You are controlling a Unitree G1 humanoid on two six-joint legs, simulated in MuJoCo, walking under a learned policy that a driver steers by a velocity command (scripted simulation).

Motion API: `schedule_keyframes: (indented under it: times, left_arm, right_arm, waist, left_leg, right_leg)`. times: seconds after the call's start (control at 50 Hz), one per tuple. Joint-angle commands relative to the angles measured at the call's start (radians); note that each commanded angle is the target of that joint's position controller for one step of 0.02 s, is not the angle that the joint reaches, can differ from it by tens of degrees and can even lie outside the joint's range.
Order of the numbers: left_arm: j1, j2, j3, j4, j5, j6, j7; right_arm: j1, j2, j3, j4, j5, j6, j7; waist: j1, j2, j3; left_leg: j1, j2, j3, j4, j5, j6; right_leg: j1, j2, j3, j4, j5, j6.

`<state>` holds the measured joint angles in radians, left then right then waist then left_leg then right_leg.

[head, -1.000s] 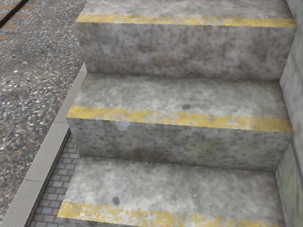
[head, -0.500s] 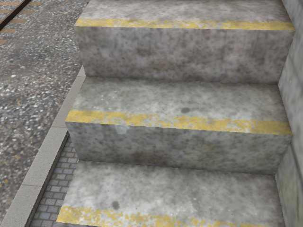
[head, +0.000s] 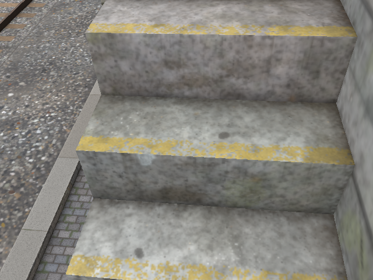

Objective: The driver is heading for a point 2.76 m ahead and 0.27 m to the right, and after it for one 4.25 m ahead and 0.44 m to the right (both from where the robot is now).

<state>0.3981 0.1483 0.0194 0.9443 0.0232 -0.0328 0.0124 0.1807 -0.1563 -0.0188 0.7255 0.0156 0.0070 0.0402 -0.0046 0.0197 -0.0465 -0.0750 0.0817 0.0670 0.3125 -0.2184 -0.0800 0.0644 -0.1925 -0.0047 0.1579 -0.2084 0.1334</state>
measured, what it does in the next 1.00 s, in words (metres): stands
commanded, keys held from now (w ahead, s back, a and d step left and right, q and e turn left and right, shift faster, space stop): w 1.00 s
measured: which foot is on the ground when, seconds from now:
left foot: down 0.00-1.00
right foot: down 0.00-1.00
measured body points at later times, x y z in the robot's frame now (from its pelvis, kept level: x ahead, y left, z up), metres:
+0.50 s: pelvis +0.00 -0.01 +0.00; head -0.02 -0.03 +0.45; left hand +0.00 +0.23 -0.13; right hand +0.15 -0.21 -0.12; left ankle -0.04 +0.17 -0.74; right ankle -0.08 -0.22 -0.74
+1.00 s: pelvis +0.00 -0.01 +0.00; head -0.02 -0.03 +0.45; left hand -0.01 +0.23 -0.14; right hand +0.15 -0.21 -0.12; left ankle -0.04 +0.17 -0.74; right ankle -0.08 -0.22 -0.74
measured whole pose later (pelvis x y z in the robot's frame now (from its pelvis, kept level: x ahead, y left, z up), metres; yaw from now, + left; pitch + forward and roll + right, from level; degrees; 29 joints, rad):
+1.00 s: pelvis +0.00 -0.01 +0.00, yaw +0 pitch -1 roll +1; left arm 0.43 0.16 0.03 0.94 0.02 -0.03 0.01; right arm 0.20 -0.16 -0.01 0.73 0.01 0.00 0.04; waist 0.01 0.03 -0.05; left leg -0.05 0.08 0.06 0.28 -0.20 -0.09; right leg 0.07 -0.19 0.00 0.16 -0.21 0.14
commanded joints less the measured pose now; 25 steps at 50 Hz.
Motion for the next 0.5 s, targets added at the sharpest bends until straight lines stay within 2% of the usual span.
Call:
schedule_keyframes:
  times: [0.02,0.04,0.36,0.38,0.4,0.46,0.48,0.5]
  left_arm:
    - [0.062,0.092,0.019,-0.025,0.000,-0.008,0.002]
    - [0.061,0.090,0.018,-0.027,0.000,-0.004,0.002]
    - [0.058,0.097,0.018,-0.021,0.002,-0.008,-0.001]
    - [0.095,0.146,0.037,-0.024,0.006,-0.004,-0.022]
    - [0.101,0.150,0.042,-0.024,0.004,-0.001,-0.030]
    - [0.090,0.129,0.040,-0.040,0.003,-0.001,-0.037]
    - [0.089,0.112,0.036,-0.047,0.004,-0.004,-0.045]
    - [0.085,0.114,0.037,-0.050,0.002,-0.006,-0.048]
  right_arm:
    - [-0.064,-0.067,-0.014,-0.081,0.000,-0.017,-0.002]
    - [-0.059,-0.069,-0.015,-0.079,-0.003,-0.016,-0.005]
    - [-0.056,-0.072,-0.015,-0.082,-0.004,-0.014,-0.009]
    - [-0.036,-0.041,-0.001,-0.080,-0.018,-0.028,0.008]
    - [-0.032,-0.037,-0.001,-0.075,-0.018,-0.034,0.014]
    - [-0.032,-0.043,-0.002,-0.073,-0.013,-0.036,0.018]
    - [-0.023,-0.047,-0.005,-0.066,-0.006,-0.032,0.022]
    - [-0.024,-0.045,-0.004,-0.067,-0.007,-0.032,0.023]
  waist:
    - [0.002,-0.020,0.047]
    - [0.006,-0.004,0.046]
    - [0.008,-0.033,0.051]
    - [0.018,0.008,0.055]
    - [0.020,0.016,0.042]
    - [0.020,-0.011,0.039]
    - [0.014,-0.025,0.032]
    - [0.012,-0.036,0.036]
  left_leg:
    - [0.051,0.001,-0.017,-0.024,0.327,0.037]
    - [0.051,0.001,-0.014,-0.023,0.331,0.037]
    - [0.059,0.009,-0.011,-0.040,0.320,0.030]
    - [0.036,-0.001,-0.020,-0.025,0.372,0.035]
    - [0.041,0.002,-0.020,-0.022,0.383,0.039]
    - [0.048,0.005,-0.024,-0.028,0.365,0.040]
    - [0.047,0.005,-0.014,-0.018,0.341,0.036]
    - [0.040,0.004,-0.016,-0.020,0.322,0.036]
  right_leg:
    - [-0.099,0.039,-0.028,-0.008,0.309,-0.126]
    - [-0.092,0.036,-0.028,-0.011,0.299,-0.124]
    - [-0.089,0.035,-0.019,-0.019,0.326,-0.119]
    - [-0.070,0.026,0.000,-0.007,0.371,-0.110]
    - [-0.066,0.024,0.000,-0.002,0.377,-0.109]
    - [-0.081,0.028,-0.004,-0.007,0.337,-0.111]
    - [-0.077,0.030,-0.001,-0.007,0.340,-0.120]
    - [-0.080,0.030,0.000,-0.007,0.324,-0.123]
